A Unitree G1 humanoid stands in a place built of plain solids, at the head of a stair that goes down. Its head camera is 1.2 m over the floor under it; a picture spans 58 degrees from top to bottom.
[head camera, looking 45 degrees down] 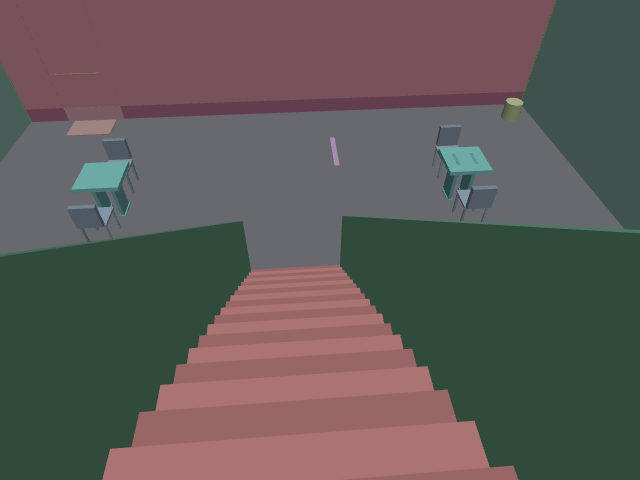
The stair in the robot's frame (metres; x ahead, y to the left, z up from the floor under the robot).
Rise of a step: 0.19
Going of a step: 0.21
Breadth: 1.29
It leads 4 degrees to the left of straight ahead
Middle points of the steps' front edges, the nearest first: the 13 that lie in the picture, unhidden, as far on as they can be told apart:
0.60 0.08 -0.37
0.81 0.10 -0.55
1.02 0.12 -0.74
1.23 0.13 -0.92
1.44 0.15 -1.11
1.65 0.16 -1.30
1.86 0.18 -1.48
2.06 0.19 -1.67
2.27 0.21 -1.85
2.48 0.23 -2.04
2.69 0.24 -2.22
2.90 0.26 -2.41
3.11 0.27 -2.59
